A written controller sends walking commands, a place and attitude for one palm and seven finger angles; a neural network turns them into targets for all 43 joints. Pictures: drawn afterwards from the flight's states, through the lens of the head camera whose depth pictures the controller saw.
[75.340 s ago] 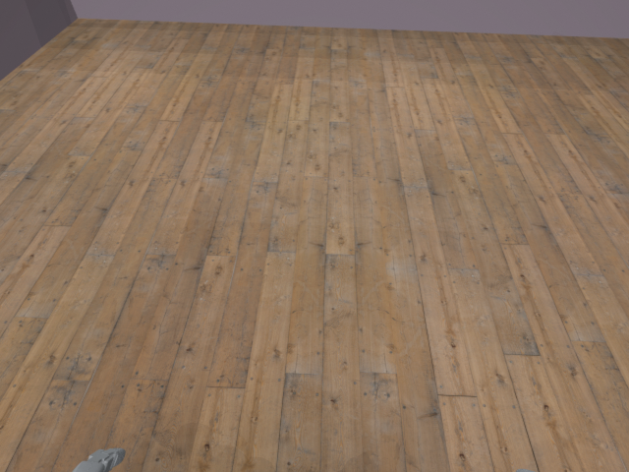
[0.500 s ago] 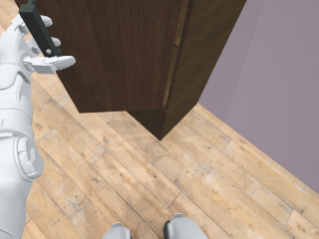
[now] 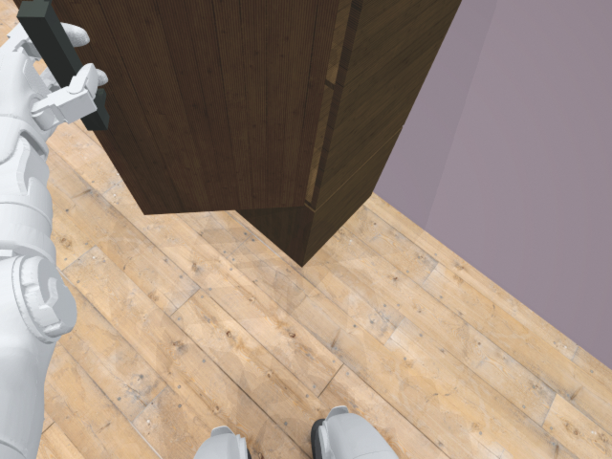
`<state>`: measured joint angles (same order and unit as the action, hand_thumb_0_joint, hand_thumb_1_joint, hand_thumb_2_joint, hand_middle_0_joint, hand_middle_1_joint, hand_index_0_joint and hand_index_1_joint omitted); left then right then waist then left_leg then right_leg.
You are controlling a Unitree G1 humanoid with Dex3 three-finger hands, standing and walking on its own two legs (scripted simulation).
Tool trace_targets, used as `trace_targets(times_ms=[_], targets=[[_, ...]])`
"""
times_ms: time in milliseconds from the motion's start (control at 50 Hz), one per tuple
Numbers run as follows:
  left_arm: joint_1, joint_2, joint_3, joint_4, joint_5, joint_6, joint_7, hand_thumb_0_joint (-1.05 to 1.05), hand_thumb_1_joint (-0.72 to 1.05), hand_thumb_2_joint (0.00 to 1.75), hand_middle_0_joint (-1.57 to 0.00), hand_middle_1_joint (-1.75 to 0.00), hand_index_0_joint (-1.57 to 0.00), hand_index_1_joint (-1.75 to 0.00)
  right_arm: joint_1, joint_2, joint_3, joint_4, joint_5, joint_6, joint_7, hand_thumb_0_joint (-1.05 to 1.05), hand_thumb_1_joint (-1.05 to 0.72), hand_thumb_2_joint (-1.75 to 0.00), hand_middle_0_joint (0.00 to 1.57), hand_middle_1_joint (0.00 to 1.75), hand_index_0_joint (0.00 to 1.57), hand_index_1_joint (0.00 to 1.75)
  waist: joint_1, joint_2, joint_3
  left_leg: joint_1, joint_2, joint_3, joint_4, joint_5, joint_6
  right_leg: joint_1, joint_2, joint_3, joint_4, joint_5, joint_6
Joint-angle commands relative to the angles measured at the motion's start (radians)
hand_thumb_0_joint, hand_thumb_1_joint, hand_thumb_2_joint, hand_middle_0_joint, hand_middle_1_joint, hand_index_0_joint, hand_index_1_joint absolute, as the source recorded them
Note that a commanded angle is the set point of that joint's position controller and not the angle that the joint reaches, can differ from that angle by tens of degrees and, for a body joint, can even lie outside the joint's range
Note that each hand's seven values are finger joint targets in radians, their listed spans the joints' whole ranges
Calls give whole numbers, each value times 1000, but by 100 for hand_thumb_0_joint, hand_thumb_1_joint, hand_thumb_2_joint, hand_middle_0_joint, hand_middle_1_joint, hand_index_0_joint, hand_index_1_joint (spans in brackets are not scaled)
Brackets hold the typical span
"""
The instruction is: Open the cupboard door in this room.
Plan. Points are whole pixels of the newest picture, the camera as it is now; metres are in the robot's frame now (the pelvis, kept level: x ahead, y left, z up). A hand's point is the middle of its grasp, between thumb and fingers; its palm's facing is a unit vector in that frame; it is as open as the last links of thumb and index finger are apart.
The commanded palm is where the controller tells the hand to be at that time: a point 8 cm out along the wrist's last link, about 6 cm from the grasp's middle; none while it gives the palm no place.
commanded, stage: pull the door open along its arc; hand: left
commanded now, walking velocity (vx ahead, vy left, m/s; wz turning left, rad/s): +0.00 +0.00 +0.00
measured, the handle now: (74, 62) +0.59 +0.22 +0.11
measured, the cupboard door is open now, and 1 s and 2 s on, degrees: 48 91 96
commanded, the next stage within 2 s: open thumb and fingers to let go in 1.06 s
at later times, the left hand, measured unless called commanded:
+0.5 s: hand (94, 146) +0.46 +0.18 +0.12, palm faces -0.01 -1.00 +0.03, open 6.5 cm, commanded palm +0.39 +0.23 +0.11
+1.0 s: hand (198, 241) +0.34 +0.07 +0.12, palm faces +0.37 -0.93 +0.01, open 6.7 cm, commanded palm +0.27 +0.11 +0.11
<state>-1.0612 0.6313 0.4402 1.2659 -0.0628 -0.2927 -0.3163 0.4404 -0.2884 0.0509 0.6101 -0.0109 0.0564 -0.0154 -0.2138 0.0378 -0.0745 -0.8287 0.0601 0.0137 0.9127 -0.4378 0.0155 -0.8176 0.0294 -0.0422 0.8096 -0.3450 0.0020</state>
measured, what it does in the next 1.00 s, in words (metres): stands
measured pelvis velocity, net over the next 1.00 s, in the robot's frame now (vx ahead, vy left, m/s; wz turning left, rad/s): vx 0.02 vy -0.03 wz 0.04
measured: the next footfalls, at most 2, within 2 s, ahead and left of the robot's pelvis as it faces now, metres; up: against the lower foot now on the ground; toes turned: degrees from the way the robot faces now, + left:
none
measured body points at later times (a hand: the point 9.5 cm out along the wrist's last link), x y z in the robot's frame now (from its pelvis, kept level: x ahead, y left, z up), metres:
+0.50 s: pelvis +0.02 +0.00 +0.02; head +0.09 +0.00 +0.46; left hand +0.46 +0.23 +0.12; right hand +0.06 -0.26 -0.10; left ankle -0.01 +0.10 -0.69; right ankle +0.02 -0.13 -0.69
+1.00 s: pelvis +0.02 -0.03 +0.03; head +0.02 -0.05 +0.48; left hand +0.31 +0.12 +0.13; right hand +0.21 -0.23 -0.06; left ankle -0.01 +0.10 -0.69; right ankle +0.02 -0.13 -0.69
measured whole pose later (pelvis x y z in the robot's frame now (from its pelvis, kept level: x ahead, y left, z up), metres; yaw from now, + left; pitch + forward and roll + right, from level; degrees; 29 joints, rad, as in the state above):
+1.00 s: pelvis +0.02 -0.03 +0.03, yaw +2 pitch +4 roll +0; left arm -0.03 -0.08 -0.09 0.08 0.01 -0.01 0.45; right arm 0.16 -0.18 0.03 0.53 -0.04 0.11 -0.01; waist -0.01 0.04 -0.08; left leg -0.35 0.04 0.00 0.66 -0.38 -0.03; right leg -0.37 0.02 -0.05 0.65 -0.35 -0.04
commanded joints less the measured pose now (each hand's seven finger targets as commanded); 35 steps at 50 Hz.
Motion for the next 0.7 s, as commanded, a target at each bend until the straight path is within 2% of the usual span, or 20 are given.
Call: trace_targets(times_ms=[0, 40, 80, 140, 160, 220, 260, 320, 360, 420, 440, 460, 480, 520, 540, 560, 600, 640, 660, 680], targets=[[-461, 220, -33, -199, -15, -45, 13, 0, 90, 90, -40, -135, -40, -135, 199, -176, -66, -34, 0, -11, -9, 0, -90, -90, 20, 30, 20, 30, -19, 117, -445, 298, -35, -50, -85, 382, 15, 199, 25, 10, -64, 315, -10], [-398, 222, -8, -184, -25, -44, 16, 0, 90, 90, -40, -135, -40, -135, 204, -180, -70, -38, -1, -15, -10, 0, -90, -90, 20, 30, 20, 30, -3, 77, -446, 300, -34, -52, -87, 381, 18, 210, 28, 5, -65, 308, -15], [-373, 238, 3, -230, -21, -47, 14, 0, 90, 90, -40, -135, -40, -135, 199, -178, -73, -44, 0, -14, -7, 0, -90, -90, 20, 30, 20, 30, 24, 139, -506, 339, -33, -50, -87, 430, 9, 223, 24, 5, -51, 337, -18], [-290, 205, 7, -258, -44, -47, 11, 0, 90, 90, -40, -135, -40, -135, 192, -176, -76, -58, 1, -10, -2, 0, -90, -90, 20, 30, 20, 30, 40, 91, -502, 341, -33, -45, -92, 454, 12, 256, 29, 0, -54, 367, -19], [-263, 204, 12, -279, -50, -47, 7, 0, 90, 90, -40, -135, -40, -135, 184, -177, -79, -64, 3, -9, 0, 0, -90, -90, 20, 30, 20, 30, 50, 87, -517, 339, -33, -38, -96, 455, 10, 275, 28, 2, -54, 379, -17], [-147, 171, 7, -331, -71, -37, 0, 0, 90, 90, -40, -135, -40, -135, 158, -173, -83, -88, 10, -3, 5, 0, -90, -90, 20, 30, 20, 30, 79, 66, -492, 328, -34, -25, -113, 462, 11, 319, 29, 0, -58, 406, -20], [-66, 152, 11, -404, -88, -35, 2, 0, 90, 90, -40, -135, -40, -135, 140, -168, -88, -105, 16, 1, 9, 0, -90, -90, 20, 30, 20, 30, 100, 73, -511, 353, -33, -19, -119, 514, 11, 346, 28, 2, -58, 446, -21], [99, 72, -18, -480, -120, -12, 5, 0, 90, 90, -40, -135, -40, -135, 97, -156, -93, -137, 28, 2, 17, 0, -90, -90, 20, 30, 20, 30, 128, 30, -457, 334, -35, -5, -144, 506, 11, 391, 26, -4, -70, 459, -21], [200, 37, -30, -587, -142, -6, 11, 0, 90, 90, -40, -135, -40, -135, 64, -147, -96, -159, 37, -4, 19, 0, -90, -90, 20, 30, 20, 30, 151, 36, -468, 351, -36, 4, -157, 543, 11, 433, 20, 0, -72, 493, -22], [379, -39, -55, -730, -174, 19, 25, 0, 90, 90, -40, -135, -40, -135, 14, -134, -98, -189, 47, -16, 26, 0, -90, -90, 20, 30, 20, 30, 178, -1, -431, 355, -39, 14, -179, 551, 9, 482, 15, -1, -83, 525, -21], [391, -42, 89, -851, -229, 24, 173, 0, 90, 90, -40, -135, -40, -135, -25, -99, -98, -200, 42, -34, 30, 0, -90, -90, 20, 30, 20, 30, 262, -9, -418, 320, -47, 10, -185, 574, -1, 502, 18, -16, -92, 524, -21], [505, -179, -16, -894, -218, 45, 243, 0, 90, 90, -40, -135, -40, -135, -43, -87, -96, -201, 42, -49, 42, 0, -90, -90, 20, 30, 20, 30, 238, 11, -410, 358, -43, 21, -198, 597, -9, 506, 18, -20, -92, 531, -16], [582, -228, -28, -969, -210, 53, 305, 0, 90, 90, -40, -135, -40, -135, -51, -82, -99, -198, 41, -62, 53, 0, -90, -90, 20, 30, 20, 30, 243, -15, -398, 365, -39, 18, -205, 624, -17, 512, 15, -32, -92, 539, -16], [661, -282, -60, -1096, -166, 72, 417, 0, 90, 90, -40, -135, -40, -135, -80, -73, -103, -189, 36, -69, 62, 0, -90, -90, 20, 30, 20, 30, 242, -9, -394, 397, -35, 24, -210, 645, -23, 529, 11, -31, -93, 558, -16], [686, -297, -73, -1133, -144, 78, 469, 0, 90, 90, -40, -135, -40, -135, -94, -72, -103, -187, 32, -68, 61, 0, -90, -90, 20, 30, 20, 30, 237, -53, -364, 384, -35, 22, -216, 616, -21, 543, 9, -31, -102, 551, -18], [700, -318, -84, -1171, -120, 89, 518, 0, 90, 90, -40, -135, -40, -135, -119, -65, -101, -189, 25, -66, 60, 0, -90, -90, 20, 30, 20, 30, 239, -53, -355, 384, -39, 25, -227, 577, -22, 557, 4, -27, -105, 546, -19], [726, -378, -140, -1247, -69, 110, 605, 0, 90, 90, -40, -135, -40, -135, -164, -45, -97, -192, 12, -55, 55, 0, -90, -90, 20, 30, 20, 30, 245, -23, -343, 403, -42, 29, -242, 550, -26, 575, -5, -22, -112, 525, -24], [746, -406, -178, -1280, -14, 139, 686, 0, 90, 90, -40, -135, -40, -135, -199, -39, -93, -195, -3, -38, 44, 0, -90, -90, 20, 30, 20, 30, 244, -68, -316, 407, -45, 26, -255, 494, -22, 593, -13, -13, -134, 496, -27], [733, -426, -205, -1307, 15, 155, 725, 0, 90, 90, -40, -135, -40, -135, -224, -28, -88, -198, -7, -28, 38, 0, -90, -90, 20, 30, 20, 30, 244, -43, -309, 414, -48, 27, -263, 483, -22, 598, -20, -5, -140, 492, -27], [756, -469, -243, -1303, 39, 176, 760, 0, 90, 90, -40, -135, -40, -135, -244, -19, -82, -201, -12, -18, 32, 0, -90, -90, 20, 30, 20, 30, 247, -61, -290, 414, -51, 26, -273, 455, -21, 603, -25, -7, -151, 467, -28]])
